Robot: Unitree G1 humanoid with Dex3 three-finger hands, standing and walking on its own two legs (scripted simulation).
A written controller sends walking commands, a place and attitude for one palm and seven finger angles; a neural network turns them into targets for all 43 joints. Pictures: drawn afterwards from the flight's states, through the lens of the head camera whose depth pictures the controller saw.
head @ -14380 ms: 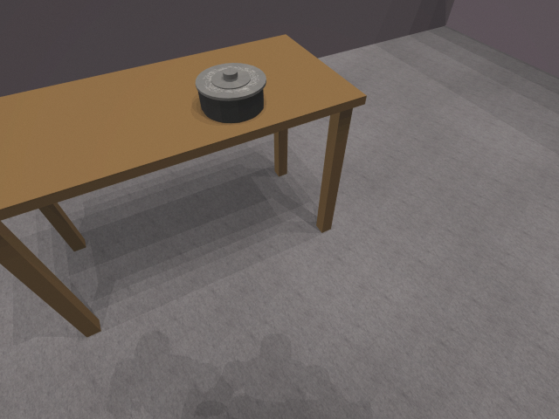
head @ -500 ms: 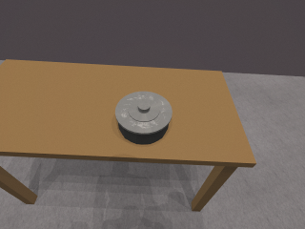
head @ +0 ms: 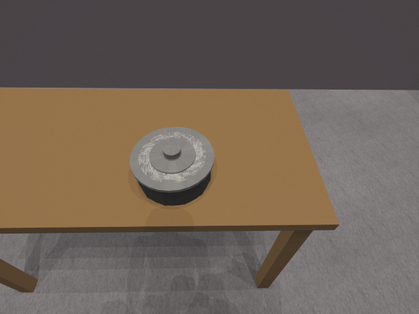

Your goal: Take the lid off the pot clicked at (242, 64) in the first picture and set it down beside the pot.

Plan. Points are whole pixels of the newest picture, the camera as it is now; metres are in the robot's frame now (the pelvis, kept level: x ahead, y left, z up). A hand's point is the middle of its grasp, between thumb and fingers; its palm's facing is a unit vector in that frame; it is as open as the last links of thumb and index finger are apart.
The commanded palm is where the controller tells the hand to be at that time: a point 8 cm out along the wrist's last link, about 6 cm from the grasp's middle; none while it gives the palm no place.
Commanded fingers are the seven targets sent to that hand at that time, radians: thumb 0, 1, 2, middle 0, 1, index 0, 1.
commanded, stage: shuffle to correct the standing spot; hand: left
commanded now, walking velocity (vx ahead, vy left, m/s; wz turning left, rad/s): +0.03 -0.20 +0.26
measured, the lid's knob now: (171, 150) +0.45 +0.11 +0.03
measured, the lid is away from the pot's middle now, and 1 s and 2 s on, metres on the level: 0.00 0.00 0.00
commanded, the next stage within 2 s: come to a stop and stand still in 0.08 s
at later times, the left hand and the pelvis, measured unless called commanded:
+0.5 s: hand out of the picture +0.02 +0.13 -0.17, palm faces +0.06 -0.98 -0.18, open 7.3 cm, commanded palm none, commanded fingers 0.00 0.90 0.90 -0.20 -0.30 -0.20 -0.30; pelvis +0.04 -0.03 +0.01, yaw +2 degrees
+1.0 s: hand out of the picture +0.04 +0.24 -0.17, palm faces +0.02 -0.97 -0.25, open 7.4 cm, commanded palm none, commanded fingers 0.00 0.90 0.90 -0.20 -0.30 -0.20 -0.30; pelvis +0.03 +0.04 +0.00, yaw +0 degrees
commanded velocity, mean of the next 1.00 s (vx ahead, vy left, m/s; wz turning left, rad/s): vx -0.03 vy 0.00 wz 0.00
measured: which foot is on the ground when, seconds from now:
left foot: down 0.00-0.30, up 0.32-0.56, down 0.58-1.00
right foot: down 0.00-1.00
